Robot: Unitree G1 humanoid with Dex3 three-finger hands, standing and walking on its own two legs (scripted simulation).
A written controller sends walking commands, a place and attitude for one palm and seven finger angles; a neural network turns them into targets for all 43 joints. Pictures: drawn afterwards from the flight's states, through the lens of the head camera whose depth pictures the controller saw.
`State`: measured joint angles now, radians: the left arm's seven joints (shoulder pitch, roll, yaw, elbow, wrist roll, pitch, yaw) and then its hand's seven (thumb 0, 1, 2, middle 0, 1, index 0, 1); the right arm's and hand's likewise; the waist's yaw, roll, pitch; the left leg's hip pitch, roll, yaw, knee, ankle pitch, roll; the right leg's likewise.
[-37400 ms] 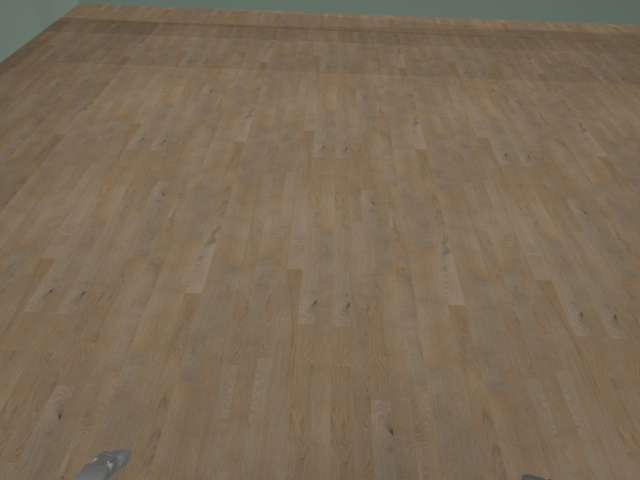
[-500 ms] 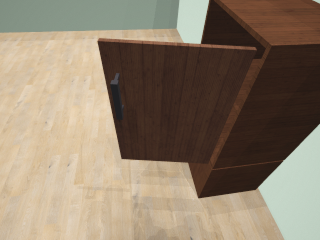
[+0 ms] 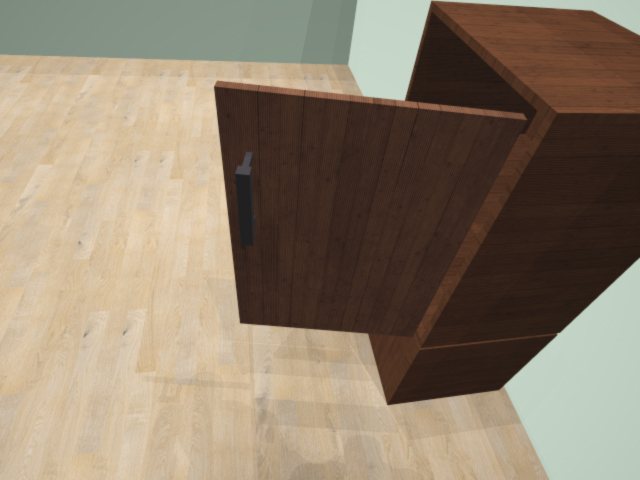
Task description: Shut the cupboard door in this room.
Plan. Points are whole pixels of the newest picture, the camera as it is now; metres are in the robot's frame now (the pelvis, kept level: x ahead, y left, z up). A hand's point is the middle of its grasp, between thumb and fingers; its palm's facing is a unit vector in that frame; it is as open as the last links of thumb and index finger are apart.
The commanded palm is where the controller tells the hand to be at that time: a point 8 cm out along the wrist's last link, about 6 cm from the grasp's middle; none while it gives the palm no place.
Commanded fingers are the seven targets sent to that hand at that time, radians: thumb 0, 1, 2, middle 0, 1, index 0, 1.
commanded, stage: shuffle to correct the standing spot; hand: left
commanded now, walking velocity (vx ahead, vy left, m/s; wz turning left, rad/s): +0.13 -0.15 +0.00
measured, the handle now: (248, 200) +0.50 +0.15 +0.06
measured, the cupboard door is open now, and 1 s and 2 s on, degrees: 79 79 79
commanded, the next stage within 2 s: come to a stop and stand still in 0.36 s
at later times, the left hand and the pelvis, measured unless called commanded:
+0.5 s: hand out of the picture -0.01 +0.13 -0.19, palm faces -0.05 -1.00 -0.05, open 7.4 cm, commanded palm none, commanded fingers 0.00 0.90 0.90 -0.20 -0.30 -0.20 -0.30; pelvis +0.03 -0.01 +0.00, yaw -4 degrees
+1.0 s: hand out of the picture +0.10 +0.11 -0.17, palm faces +0.00 -0.98 -0.20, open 7.2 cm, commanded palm none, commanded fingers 0.00 0.90 0.90 -0.20 -0.30 -0.20 -0.30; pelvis +0.07 -0.07 +0.00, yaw -1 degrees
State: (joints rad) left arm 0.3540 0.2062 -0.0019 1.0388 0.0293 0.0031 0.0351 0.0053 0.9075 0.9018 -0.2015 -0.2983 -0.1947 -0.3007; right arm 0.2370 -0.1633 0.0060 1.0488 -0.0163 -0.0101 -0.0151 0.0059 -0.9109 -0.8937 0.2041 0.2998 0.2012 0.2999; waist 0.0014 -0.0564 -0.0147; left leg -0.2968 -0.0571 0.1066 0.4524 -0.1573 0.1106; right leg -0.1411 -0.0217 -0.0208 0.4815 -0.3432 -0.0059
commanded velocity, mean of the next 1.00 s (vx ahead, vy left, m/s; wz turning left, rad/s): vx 0.05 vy -0.06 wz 0.00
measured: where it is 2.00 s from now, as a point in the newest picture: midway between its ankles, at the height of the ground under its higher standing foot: outside the picture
